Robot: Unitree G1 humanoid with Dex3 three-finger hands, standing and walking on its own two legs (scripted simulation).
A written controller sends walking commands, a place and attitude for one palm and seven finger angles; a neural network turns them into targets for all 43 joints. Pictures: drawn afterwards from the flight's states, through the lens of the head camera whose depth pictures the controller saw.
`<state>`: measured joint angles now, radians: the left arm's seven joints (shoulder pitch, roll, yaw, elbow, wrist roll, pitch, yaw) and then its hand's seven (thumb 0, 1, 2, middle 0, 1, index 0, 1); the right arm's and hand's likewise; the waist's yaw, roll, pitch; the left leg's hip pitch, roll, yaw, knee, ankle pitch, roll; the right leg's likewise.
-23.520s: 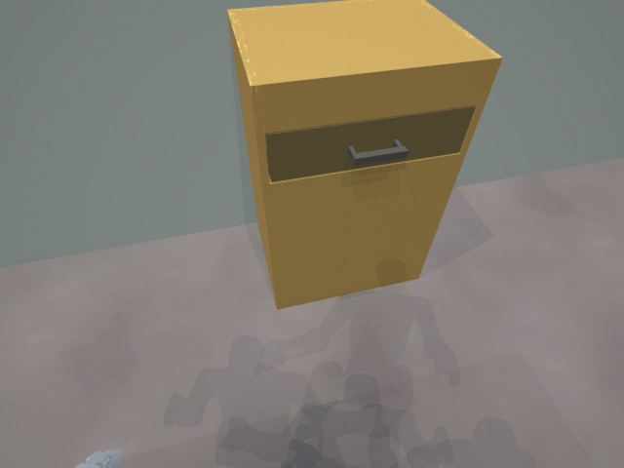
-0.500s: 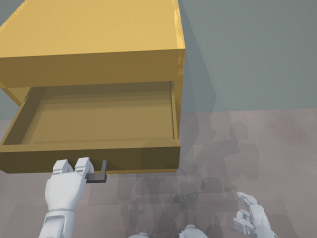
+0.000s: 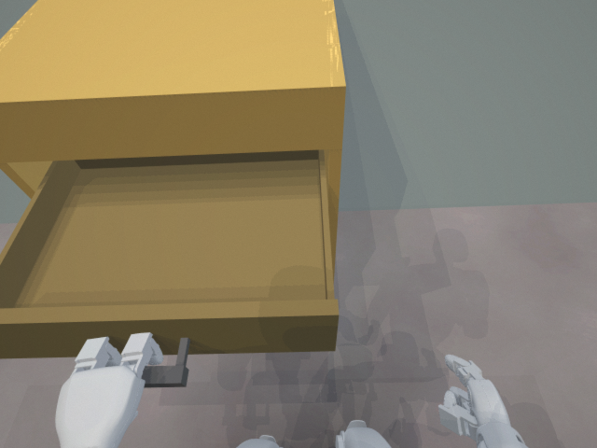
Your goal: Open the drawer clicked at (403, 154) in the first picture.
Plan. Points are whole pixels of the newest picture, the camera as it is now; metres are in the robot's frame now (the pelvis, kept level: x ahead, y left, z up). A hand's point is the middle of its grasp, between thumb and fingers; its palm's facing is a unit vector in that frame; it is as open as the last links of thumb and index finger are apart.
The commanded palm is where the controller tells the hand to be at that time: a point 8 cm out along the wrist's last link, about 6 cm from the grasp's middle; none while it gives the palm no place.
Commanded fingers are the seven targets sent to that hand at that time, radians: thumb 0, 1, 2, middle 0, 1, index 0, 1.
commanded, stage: pull the drawer open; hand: left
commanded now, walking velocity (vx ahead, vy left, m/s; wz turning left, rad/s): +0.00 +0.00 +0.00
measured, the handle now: (135, 361) +0.23 +0.24 -0.01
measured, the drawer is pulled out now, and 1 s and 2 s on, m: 0.28 0.30 0.28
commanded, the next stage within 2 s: open the thumb to release the handle in 0.78 s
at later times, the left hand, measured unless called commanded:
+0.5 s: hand (116, 434) +0.14 +0.24 -0.02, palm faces -0.11 -0.09 -0.99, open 5.8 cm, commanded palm +0.08 +0.25 +0.03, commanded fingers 0.00 0.90 0.90 -0.40 -1.35 -0.40 -1.35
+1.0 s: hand (113, 434) +0.14 +0.24 -0.02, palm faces -0.09 -0.09 -0.99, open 6.1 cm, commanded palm +0.12 +0.25 +0.03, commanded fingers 0.00 0.41 0.69 -0.37 -1.30 -0.37 -1.30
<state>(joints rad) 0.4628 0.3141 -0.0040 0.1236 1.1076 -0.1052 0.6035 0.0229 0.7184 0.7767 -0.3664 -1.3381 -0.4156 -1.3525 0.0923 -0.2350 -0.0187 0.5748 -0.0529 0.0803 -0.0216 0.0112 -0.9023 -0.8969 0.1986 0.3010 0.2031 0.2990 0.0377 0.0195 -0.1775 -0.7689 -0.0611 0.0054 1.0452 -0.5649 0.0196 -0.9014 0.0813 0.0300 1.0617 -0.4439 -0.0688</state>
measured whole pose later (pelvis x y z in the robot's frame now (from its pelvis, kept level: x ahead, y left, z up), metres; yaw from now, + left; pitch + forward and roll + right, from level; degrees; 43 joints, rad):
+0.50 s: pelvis +0.00 +0.00 -0.01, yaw -1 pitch +17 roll +2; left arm 0.64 0.33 0.05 0.00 1.08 -0.18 0.55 0.01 0.70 0.73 -0.33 -1.31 -0.39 -1.33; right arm 0.10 -0.22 0.00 0.53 -0.07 0.08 0.01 0.01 -0.90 -0.90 0.20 0.30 0.20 0.30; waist 0.04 0.02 -0.19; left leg -0.80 -0.05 0.02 1.08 -0.58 0.02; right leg -0.94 0.09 0.04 1.10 -0.45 -0.07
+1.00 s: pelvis +0.01 +0.01 -0.02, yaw +0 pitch +21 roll +1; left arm 0.68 0.35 0.04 -0.08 1.10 -0.24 0.58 0.00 0.68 0.77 -0.34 -1.30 -0.36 -1.28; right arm 0.10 -0.22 -0.02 0.51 -0.09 0.07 0.03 0.01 -0.90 -0.90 0.20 0.30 0.20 0.30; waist 0.07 0.04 -0.22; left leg -0.89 -0.07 0.01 1.15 -0.62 0.03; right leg -1.02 0.08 0.02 1.16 -0.49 -0.06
